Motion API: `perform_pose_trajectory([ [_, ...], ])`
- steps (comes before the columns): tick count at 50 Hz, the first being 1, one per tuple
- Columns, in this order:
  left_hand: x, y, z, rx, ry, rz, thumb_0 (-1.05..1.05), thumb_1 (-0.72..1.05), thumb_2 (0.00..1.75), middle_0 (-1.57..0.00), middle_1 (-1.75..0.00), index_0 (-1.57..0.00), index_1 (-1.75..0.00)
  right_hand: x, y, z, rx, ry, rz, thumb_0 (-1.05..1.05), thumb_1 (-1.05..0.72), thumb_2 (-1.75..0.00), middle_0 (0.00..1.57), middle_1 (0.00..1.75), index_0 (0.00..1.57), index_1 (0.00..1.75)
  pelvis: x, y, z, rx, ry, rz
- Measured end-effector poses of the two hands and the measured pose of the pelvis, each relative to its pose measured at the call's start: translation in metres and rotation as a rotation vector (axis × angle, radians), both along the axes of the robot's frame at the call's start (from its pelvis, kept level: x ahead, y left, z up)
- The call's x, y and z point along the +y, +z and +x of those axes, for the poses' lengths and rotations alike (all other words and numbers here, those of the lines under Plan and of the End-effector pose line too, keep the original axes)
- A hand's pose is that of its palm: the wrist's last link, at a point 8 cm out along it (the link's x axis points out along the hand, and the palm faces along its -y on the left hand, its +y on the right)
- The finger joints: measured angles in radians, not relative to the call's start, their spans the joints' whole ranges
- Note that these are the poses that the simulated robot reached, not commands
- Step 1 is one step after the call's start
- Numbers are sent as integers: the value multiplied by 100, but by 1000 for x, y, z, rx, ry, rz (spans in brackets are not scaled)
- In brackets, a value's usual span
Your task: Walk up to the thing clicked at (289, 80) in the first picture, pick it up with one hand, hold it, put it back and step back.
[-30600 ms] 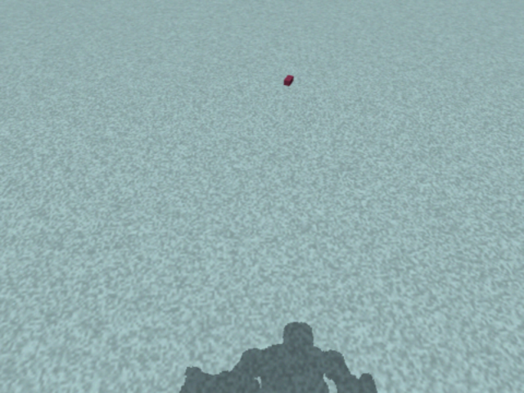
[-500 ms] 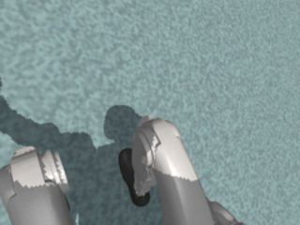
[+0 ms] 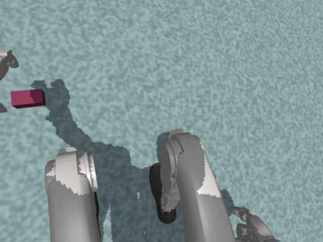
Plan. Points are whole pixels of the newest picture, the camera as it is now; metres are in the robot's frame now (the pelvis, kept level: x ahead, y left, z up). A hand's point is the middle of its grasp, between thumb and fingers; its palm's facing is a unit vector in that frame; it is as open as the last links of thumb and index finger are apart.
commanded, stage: withdraw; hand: left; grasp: from above
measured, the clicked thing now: (28, 98) +0.51 +0.29 -0.33
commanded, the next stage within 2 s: home in 0.16 s
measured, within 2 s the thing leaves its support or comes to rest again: neither
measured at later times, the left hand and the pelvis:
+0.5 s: hand out of the picture +0.50 +0.31 -0.13, palm faces -0.37 -0.14 -0.92, open 11.2 cm; pelvis +0.02 +0.01 +0.01, yaw +0 degrees
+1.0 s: hand out of the picture +0.30 +0.25 +0.08, palm faces -0.12 -0.81 -0.57, open 7.4 cm; pelvis +0.02 +0.00 +0.19, yaw +6 degrees
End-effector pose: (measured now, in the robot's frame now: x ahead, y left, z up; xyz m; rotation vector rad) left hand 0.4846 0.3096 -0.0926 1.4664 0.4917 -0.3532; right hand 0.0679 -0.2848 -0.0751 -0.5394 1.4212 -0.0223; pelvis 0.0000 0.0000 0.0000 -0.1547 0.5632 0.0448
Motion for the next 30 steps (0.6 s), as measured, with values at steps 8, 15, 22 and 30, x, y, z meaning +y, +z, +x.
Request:
perform_pose_trajectory([
  [8, -1, -35, 7, -102, -34, 19, 0, -25, 80, -32, -79, -33, -79, 5, -10, -29, 71, -49, -47, 0, -91, -90, 20, 30, 20, 30, 5, -23, 2, -5, -7, -19],
  [15, 2, -27, 19, -169, 26, 70, 0, -21, 76, -35, -75, -36, -74, 28, -23, -37, 70, -112, 25, 0, -91, -89, 20, 30, 20, 30, 9, -23, 8, 37, -2, -13],
  [22, 4, 5, 23, -149, 122, 64, 0, -6, 83, -29, -66, -29, -67, 41, -21, -27, 34, -147, 104, 0, -90, -89, 20, 30, 20, 30, 9, -5, 14, 74, 1, -6],
  [30, 6, 64, -16, -109, 244, -88, 0, 33, 89, -23, -51, -24, -52, 35, 9, 3, -30, -166, 141, 0, -90, -89, 20, 30, 20, 30, 10, 40, 18, 83, 15, 11],
])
